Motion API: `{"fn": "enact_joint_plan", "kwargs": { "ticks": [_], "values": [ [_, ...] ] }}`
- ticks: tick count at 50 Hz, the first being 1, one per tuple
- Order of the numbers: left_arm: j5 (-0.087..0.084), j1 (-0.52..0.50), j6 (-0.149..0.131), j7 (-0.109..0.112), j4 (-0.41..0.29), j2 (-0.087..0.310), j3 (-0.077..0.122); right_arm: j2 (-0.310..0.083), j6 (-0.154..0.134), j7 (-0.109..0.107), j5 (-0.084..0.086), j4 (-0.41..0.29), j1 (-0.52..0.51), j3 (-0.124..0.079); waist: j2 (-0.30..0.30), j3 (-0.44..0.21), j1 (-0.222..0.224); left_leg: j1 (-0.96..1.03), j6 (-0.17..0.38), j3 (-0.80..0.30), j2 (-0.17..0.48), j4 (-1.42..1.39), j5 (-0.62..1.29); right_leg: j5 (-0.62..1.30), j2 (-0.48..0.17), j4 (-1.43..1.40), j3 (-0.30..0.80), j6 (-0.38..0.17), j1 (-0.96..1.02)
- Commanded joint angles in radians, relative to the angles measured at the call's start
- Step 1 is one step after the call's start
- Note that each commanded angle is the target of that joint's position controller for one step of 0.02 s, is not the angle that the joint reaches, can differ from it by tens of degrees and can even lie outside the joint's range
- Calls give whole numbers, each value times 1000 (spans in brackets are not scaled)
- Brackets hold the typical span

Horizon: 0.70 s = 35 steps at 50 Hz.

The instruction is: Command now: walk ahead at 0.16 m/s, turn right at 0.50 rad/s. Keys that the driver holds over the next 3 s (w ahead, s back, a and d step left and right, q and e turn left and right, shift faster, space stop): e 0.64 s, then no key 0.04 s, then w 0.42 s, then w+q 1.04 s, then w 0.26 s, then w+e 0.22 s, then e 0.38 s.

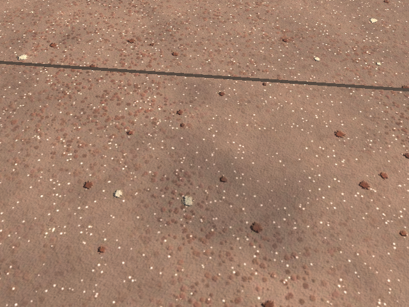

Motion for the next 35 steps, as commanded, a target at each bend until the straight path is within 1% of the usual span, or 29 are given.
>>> {"fn": "enact_joint_plan", "kwargs": {
  "ticks": [1,3,4,5,6,7,8,9,10,11,12,13,14,15,17,19,20,22,25,26,27,28,29,30,31,32,33,34,35],
  "values": [
    [4,-2,2,-25,-84,46,11,-174,5,-14,20,-69,-74,-43,122,-91,32,14,139,-55,284,-15,575,14,3,-84,-16,-20,124],
    [6,-6,8,-33,-106,69,23,-187,19,-16,36,-68,-87,-50,130,-90,42,47,122,-59,304,61,593,-77,18,-115,-37,-49,134],
    [7,18,9,-35,-109,80,30,-192,26,-19,44,-71,-97,-53,131,-99,58,55,107,-54,299,128,637,-107,41,-149,-59,-68,169],
    [6,82,5,-32,-97,97,42,-186,33,-21,50,-73,-106,-52,111,-127,93,43,77,-28,266,249,668,-59,79,-231,-84,-95,265],
    [10,166,1,-16,-80,162,69,-163,35,-17,38,-62,-48,-46,23,-180,119,-17,18,-1,190,440,572,185,95,-315,-43,-136,427],
    [14,207,3,12,-92,282,97,-103,30,-10,-17,-94,-16,-22,-210,-247,94,-297,-65,9,86,769,-20,722,-133,-270,268,-245,665],
    [32,169,0,10,-132,303,88,-88,27,2,-20,-118,34,-8,-257,-416,52,-517,-101,-177,-66,1031,-524,641,-321,-332,646,-470,830],
    [20,145,-3,-2,-151,234,71,-149,29,12,12,-108,-30,-22,-86,-415,104,-559,-84,-299,-17,1072,-453,466,-279,-385,569,-432,778],
    [6,92,-8,-1,-156,193,59,-148,34,10,26,-125,-87,-23,-46,-314,86,-592,-66,-295,10,1032,-368,323,-231,-398,469,-372,686],
    [-10,50,-4,4,-157,162,51,-138,43,-4,13,-111,-99,-25,26,-236,62,-588,-69,-292,42,953,-301,200,-179,-416,402,-312,585],
    [-13,14,4,14,-163,143,45,-150,53,-17,0,-115,-108,-30,6,-199,43,-548,-73,-295,56,880,-250,123,-144,-436,366,-283,492],
    [0,-3,11,20,-172,147,44,-146,62,-19,-3,-116,-99,-32,-30,-189,25,-485,-75,-283,45,855,-211,101,-112,-452,343,-271,417],
    [10,-9,14,26,-180,151,47,-132,65,-19,-3,-116,-86,-30,-51,-193,18,-458,-81,-278,31,819,-190,109,-96,-457,334,-270,391],
    [13,-4,16,32,-184,157,50,-119,65,-20,-1,-115,-77,-26,-59,-201,17,-444,-88,-276,22,772,-180,124,-86,-457,324,-271,385],
    [8,13,19,45,-185,171,57,-101,63,-24,0,-119,-91,-19,-57,-214,29,-437,-101,-284,10,678,-158,99,-79,-450,333,-269,395],
    [3,12,26,55,-192,176,60,-95,63,-23,1,-126,-111,-15,-67,-219,40,-416,-109,-295,4,603,-123,-11,-68,-449,353,-258,386],
    [3,8,30,58,-196,175,60,-96,63,-20,3,-129,-120,-15,-77,-213,45,-403,-110,-298,-1,569,-111,-72,-63,-453,368,-252,375],
    [6,5,37,58,-203,174,60,-101,59,-15,8,-135,-130,-16,-98,-199,54,-371,-107,-301,-12,504,-107,-150,-56,-456,403,-242,358],
    [3,13,47,53,-210,171,59,-110,45,-2,14,-143,-124,-20,-122,-191,62,-322,-89,-300,-29,391,-126,-145,-57,-433,468,-229,381],
    [0,10,51,52,-213,169,58,-111,40,4,16,-142,-109,-22,-127,-189,56,-293,-79,-295,-35,331,-117,-123,-53,-418,485,-222,388],
    [-6,-2,56,54,-218,166,57,-109,35,10,17,-135,-79,-25,-126,-187,35,-236,-64,-282,-39,232,-69,-107,-37,-395,487,-205,377],
    [-14,-4,61,57,-221,158,54,-118,31,14,15,-123,-40,-31,-116,-183,12,-149,-45,-275,-24,110,10,-122,-5,-361,472,-173,340],
    [-13,21,63,59,-226,120,43,-180,33,11,-2,-122,-6,-48,-21,-194,18,-35,8,-388,128,44,30,-256,56,-243,405,-119,237],
    [-19,34,55,55,-259,88,38,-277,47,6,-29,-124,-33,-69,300,-144,72,0,150,-634,334,-9,179,-488,233,-36,176,-56,19],
    [1,30,38,50,-251,171,63,-228,43,7,-51,-154,-67,-61,311,-139,49,-64,248,-740,432,-31,255,-556,190,218,159,-9,-18],
    [-4,54,39,46,-224,211,81,-175,40,-1,-42,-179,-121,-45,219,-135,69,-86,226,-642,387,-9,274,-490,163,339,172,4,2],
    [-5,83,49,48,-194,192,81,-143,41,-4,-24,-187,-158,-36,171,-120,85,-97,177,-539,311,13,274,-437,159,391,157,22,15],
    [1,99,60,52,-180,164,74,-125,42,-6,-5,-188,-164,-29,161,-111,79,-81,156,-482,272,27,281,-392,159,446,152,40,2],
    [1,102,65,49,-178,130,63,-120,44,-8,4,-181,-137,-24,156,-116,67,-68,152,-448,252,10,205,-352,153,469,137,50,-7]
  ]
}}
